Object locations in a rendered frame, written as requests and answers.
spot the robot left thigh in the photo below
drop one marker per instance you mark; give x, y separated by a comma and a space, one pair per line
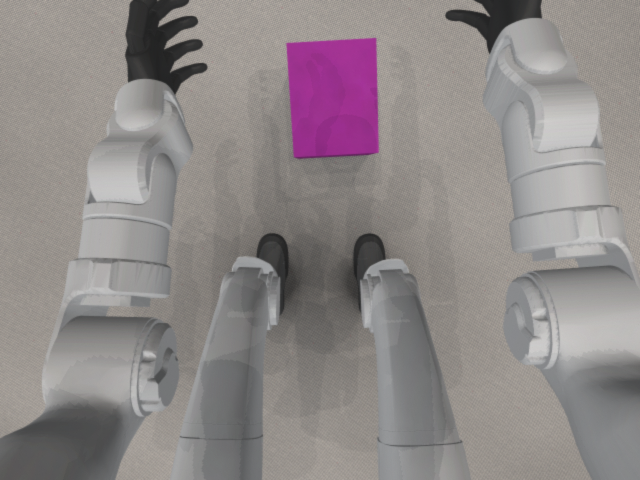
222, 432

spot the left robot shin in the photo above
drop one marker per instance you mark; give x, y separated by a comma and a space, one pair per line
246, 261

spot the carton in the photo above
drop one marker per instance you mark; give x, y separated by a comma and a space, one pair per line
333, 97

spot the robot left upper arm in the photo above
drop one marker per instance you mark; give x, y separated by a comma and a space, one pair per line
104, 375

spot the robot left hand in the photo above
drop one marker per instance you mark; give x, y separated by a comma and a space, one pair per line
145, 54

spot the robot right upper arm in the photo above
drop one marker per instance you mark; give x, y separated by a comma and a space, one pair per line
581, 328

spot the robot left forearm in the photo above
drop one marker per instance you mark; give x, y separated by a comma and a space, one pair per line
128, 210

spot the robot right hand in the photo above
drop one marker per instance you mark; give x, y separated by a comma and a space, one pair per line
502, 13

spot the robot right forearm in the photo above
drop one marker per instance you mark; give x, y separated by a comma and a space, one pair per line
550, 129

